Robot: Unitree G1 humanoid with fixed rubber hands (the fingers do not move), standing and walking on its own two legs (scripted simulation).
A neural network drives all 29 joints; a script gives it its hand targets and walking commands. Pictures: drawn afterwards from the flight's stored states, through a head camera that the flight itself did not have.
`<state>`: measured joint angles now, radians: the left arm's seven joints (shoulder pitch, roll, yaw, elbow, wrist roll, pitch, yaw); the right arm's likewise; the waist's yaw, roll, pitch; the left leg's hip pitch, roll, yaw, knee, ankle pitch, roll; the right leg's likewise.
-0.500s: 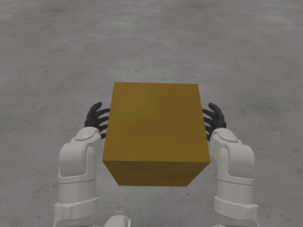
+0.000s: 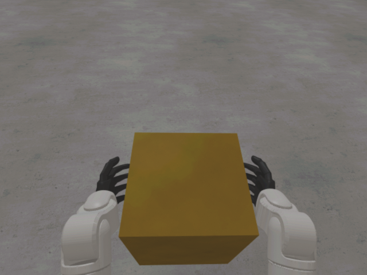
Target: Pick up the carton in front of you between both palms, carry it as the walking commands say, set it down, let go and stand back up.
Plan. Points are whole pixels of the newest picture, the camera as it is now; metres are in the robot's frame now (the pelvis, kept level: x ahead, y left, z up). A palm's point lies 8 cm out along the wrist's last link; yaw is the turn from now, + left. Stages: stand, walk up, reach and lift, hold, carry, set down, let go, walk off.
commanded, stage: carry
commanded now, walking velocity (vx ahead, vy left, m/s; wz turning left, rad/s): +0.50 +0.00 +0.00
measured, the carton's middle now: (185, 203) +0.28 +0.00 +0.03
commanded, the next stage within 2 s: none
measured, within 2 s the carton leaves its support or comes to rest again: neither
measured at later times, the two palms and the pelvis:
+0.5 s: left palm (134, 118) +0.49 +0.13 +0.09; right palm (245, 118) +0.51 -0.17 +0.09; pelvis +0.26 -0.03 -0.01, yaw +2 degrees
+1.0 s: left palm (134, 108) +0.57 +0.14 +0.07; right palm (234, 110) +0.57 -0.16 +0.07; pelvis +0.32 -0.01 -0.02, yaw +0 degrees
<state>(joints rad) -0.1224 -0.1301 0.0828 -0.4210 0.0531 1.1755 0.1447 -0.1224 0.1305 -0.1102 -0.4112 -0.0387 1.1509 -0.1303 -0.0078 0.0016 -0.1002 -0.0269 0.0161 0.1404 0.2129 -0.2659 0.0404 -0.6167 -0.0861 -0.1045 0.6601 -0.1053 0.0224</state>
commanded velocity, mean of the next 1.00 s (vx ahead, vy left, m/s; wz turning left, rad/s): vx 0.04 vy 0.00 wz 0.00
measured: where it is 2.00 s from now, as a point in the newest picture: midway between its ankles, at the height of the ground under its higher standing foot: outside the picture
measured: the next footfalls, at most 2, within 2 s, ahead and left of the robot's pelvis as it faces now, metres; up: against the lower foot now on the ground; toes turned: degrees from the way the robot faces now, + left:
right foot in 0.12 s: +0.28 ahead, -0.13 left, +0.00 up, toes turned +1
left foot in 0.48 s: +0.37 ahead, +0.09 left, +0.00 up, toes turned -6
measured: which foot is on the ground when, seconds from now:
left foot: down 0.00-0.12, up 0.14-0.46, down 0.48-1.00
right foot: up 0.00-0.10, down 0.12-1.00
